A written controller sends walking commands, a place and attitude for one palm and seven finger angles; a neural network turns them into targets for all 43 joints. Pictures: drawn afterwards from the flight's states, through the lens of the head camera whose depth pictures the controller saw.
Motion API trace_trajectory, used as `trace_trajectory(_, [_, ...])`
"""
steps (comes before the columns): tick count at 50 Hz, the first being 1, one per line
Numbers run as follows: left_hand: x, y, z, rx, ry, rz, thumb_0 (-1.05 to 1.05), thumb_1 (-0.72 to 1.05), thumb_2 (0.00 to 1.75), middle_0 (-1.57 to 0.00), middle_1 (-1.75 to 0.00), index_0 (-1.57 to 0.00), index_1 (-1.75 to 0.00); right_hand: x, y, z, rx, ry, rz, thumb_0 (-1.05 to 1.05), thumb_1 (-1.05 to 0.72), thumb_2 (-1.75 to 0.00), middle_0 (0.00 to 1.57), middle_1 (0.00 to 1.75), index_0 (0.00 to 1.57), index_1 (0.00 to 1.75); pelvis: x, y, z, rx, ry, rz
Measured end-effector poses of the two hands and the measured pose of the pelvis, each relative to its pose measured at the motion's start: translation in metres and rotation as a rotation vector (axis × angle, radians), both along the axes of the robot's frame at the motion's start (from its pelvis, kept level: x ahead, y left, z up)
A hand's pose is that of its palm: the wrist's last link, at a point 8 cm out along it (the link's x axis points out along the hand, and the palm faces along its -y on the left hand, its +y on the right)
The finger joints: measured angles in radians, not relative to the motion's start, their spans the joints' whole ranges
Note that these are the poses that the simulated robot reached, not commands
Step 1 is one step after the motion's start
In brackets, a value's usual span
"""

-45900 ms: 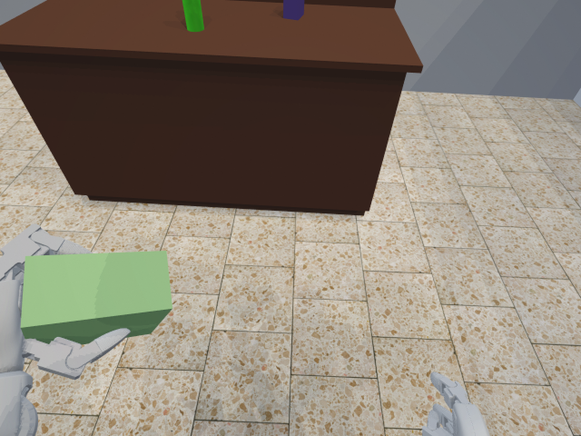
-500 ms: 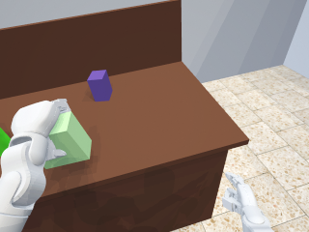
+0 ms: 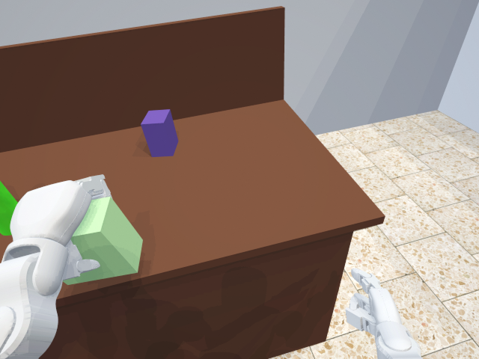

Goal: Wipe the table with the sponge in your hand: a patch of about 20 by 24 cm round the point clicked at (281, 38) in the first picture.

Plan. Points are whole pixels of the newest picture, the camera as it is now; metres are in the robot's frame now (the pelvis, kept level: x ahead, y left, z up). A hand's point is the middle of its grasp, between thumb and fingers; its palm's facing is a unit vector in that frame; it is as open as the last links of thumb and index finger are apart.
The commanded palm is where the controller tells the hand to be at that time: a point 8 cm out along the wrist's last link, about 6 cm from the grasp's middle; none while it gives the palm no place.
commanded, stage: bring the sponge back beside the body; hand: left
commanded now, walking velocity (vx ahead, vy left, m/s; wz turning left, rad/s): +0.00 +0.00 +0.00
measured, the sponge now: (94, 249) +0.21 +0.28 +0.12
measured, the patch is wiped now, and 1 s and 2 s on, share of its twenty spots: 0.95 0.95 0.95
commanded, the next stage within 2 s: step back with the hand held close in 0.48 s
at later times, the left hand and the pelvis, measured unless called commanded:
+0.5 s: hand (72, 231) +0.19 +0.28 +0.18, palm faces +0.22 -0.09 -0.97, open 10.2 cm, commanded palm +0.15 +0.28 +0.25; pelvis +0.00 +0.00 +0.00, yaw +0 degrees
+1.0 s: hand (77, 190) +0.21 +0.25 +0.25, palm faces +0.45 -0.74 -0.50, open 10.3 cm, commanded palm +0.15 +0.30 +0.24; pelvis +0.00 +0.02 -0.01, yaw +1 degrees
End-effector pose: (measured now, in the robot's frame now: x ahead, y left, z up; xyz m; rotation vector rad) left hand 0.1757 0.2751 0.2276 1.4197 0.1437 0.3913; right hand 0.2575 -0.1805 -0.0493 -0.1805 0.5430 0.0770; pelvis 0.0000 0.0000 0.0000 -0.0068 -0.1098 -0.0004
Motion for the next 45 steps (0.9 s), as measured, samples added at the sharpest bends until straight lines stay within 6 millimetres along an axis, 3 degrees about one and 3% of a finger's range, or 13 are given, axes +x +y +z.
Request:
trace_trajectory(11, [-0.017, 0.008, 0.006, 0.001, -0.046, 0.042, -0.01, -0.52, 1.05, -0.71, -1.31, -0.73, -1.32, -0.006, -0.006, -0.002, -0.002, 0.000, -0.015, 0.01, -0.90, -0.90, 0.20, 0.30, 0.20, 0.30, -0.003, -0.001, -0.001, -0.003, -0.009, -0.001])
trace_trajectory(19, [-0.013, 0.004, -0.004, -0.009, -0.021, 0.014, -0.01, -0.52, 1.05, -0.71, -1.31, -0.74, -1.32, -0.009, -0.008, 0.000, -0.016, -0.018, -0.027, 0.01, -0.90, -0.90, 0.20, 0.30, 0.20, 0.30, -0.005, 0.000, -0.001, -0.002, -0.013, -0.002])
trace_trajectory(31, [-0.011, 0.010, 0.006, 0.002, -0.063, 0.028, -0.01, -0.52, 1.05, -0.71, -1.31, -0.73, -1.32, -0.009, -0.005, -0.001, -0.006, -0.008, -0.030, 0.01, -0.90, -0.90, 0.20, 0.30, 0.20, 0.30, -0.003, 0.003, 0.000, -0.003, -0.009, -0.005])
trace_trajectory(32, [-0.009, 0.013, 0.005, -0.158, -0.107, -0.014, -0.01, -0.52, 1.05, -0.71, -1.31, -0.73, -1.32, -0.010, -0.005, 0.000, -0.004, -0.012, -0.030, 0.01, -0.90, -0.90, 0.20, 0.30, 0.20, 0.30, -0.003, 0.003, -0.001, -0.007, -0.001, 0.003])
trace_trajectory(35, [-0.003, 0.015, -0.006, -0.557, -0.273, -0.181, -0.01, -0.53, 1.05, -0.71, -1.31, -0.73, -1.32, -0.022, -0.005, 0.003, -0.021, -0.026, -0.017, 0.01, -0.90, -0.90, 0.20, 0.30, 0.20, 0.30, -0.002, 0.002, -0.002, -0.018, 0.051, 0.023])
trace_trajectory(38, [0.002, 0.008, -0.014, -0.737, -0.409, -0.311, -0.01, -0.53, 1.05, -0.71, -1.31, -0.74, -1.32, -0.044, -0.013, -0.004, -0.071, 0.023, -0.041, 0.01, -0.90, -0.89, 0.20, 0.30, 0.20, 0.30, 0.001, 0.002, -0.007, -0.035, 0.088, 0.019])
trace_trajectory(41, [0.003, 0.002, -0.009, -0.804, -0.517, -0.420, -0.01, -0.53, 1.05, -0.71, -1.32, -0.74, -1.32, -0.073, -0.027, -0.016, -0.130, 0.121, -0.098, 0.01, -0.90, -0.89, 0.20, 0.30, 0.20, 0.30, 0.002, 0.006, -0.010, -0.028, 0.106, 0.023])
trace_trajectory(45, [0.000, 0.006, 0.014, -0.713, -0.594, -0.490, -0.01, -0.53, 1.05, -0.71, -1.31, -0.74, -1.32, -0.112, -0.045, -0.032, -0.172, 0.244, -0.173, 0.01, -0.90, -0.89, 0.20, 0.30, 0.20, 0.30, 0.003, 0.012, -0.009, -0.015, 0.127, 0.019])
